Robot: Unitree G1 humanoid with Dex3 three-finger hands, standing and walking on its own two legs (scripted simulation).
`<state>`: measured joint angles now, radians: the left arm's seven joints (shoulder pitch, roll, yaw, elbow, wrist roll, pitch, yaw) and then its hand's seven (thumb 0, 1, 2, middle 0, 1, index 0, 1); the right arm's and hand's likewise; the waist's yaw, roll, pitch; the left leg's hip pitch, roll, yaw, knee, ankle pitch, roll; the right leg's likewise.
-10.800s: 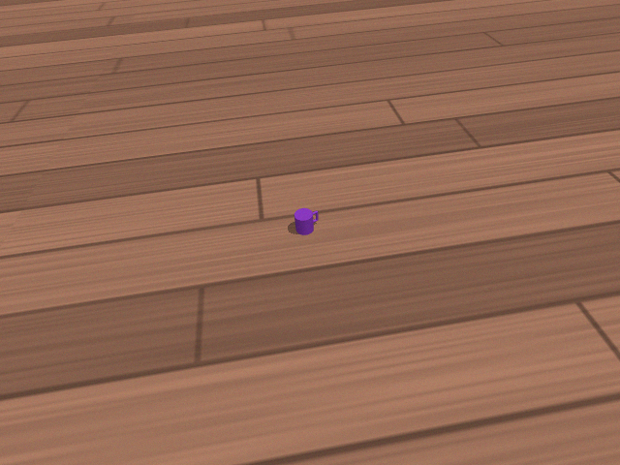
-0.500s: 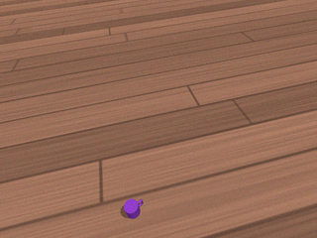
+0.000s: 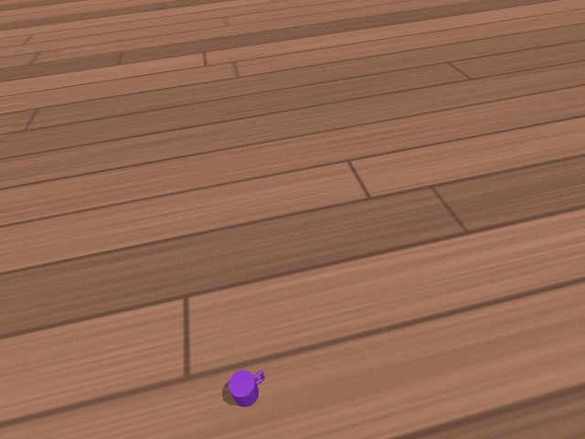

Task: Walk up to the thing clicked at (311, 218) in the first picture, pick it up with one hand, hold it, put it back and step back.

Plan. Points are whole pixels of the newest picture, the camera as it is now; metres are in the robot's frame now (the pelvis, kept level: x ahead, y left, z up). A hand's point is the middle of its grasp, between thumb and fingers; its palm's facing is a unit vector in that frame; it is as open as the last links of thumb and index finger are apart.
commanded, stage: walk up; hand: left
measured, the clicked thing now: (248, 385) +0.49 +0.25 -0.73
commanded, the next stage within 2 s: none
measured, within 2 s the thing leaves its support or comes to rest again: neither
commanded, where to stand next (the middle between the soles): +0.09 +0.02 m, yaw -1 degrees
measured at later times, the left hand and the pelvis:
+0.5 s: hand out of the picture +0.13 +0.30 -0.17, palm faces -0.02 -0.93 -0.36, open 7.4 cm; pelvis +0.07 +0.04 -0.01, yaw -2 degrees
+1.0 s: hand (172, 434) +0.20 +0.25 -0.15, palm faces -0.01 -0.94 -0.34, open 7.4 cm; pelvis +0.09 +0.00 +0.00, yaw -1 degrees
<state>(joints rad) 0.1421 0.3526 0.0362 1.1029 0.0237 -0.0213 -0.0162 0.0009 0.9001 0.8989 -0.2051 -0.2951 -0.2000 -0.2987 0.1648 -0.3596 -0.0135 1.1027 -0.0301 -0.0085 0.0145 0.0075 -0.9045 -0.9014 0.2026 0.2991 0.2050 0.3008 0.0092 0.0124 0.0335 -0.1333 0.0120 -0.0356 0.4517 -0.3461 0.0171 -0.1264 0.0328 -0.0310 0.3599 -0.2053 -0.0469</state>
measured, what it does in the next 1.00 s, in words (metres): steps on the spot: left foot, then right foot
